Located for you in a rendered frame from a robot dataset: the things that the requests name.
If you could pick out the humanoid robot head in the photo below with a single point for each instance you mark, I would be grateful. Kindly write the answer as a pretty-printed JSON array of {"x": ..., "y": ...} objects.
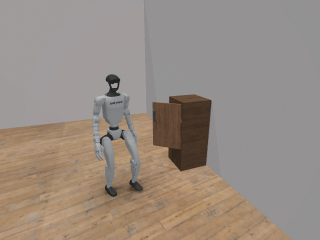
[{"x": 111, "y": 79}]

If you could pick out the left robot forearm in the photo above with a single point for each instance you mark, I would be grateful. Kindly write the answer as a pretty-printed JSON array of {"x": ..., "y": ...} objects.
[{"x": 129, "y": 122}]

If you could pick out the robot left upper arm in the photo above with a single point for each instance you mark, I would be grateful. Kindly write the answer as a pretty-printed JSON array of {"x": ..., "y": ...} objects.
[{"x": 126, "y": 104}]

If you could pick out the right robot hand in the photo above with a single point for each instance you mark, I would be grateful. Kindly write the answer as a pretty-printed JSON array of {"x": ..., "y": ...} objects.
[{"x": 98, "y": 149}]

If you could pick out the left robot hand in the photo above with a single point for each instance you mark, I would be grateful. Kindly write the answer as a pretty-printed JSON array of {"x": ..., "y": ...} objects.
[{"x": 135, "y": 136}]

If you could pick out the right robot forearm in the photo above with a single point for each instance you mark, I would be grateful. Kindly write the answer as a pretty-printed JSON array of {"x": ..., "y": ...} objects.
[{"x": 96, "y": 131}]

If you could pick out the cupboard door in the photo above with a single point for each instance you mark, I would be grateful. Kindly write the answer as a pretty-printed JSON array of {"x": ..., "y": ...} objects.
[{"x": 167, "y": 127}]

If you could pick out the robot torso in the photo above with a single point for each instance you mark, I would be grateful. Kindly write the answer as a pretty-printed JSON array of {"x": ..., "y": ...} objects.
[{"x": 112, "y": 112}]

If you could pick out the robot right upper arm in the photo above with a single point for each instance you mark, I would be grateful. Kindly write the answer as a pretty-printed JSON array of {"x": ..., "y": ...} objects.
[{"x": 98, "y": 102}]

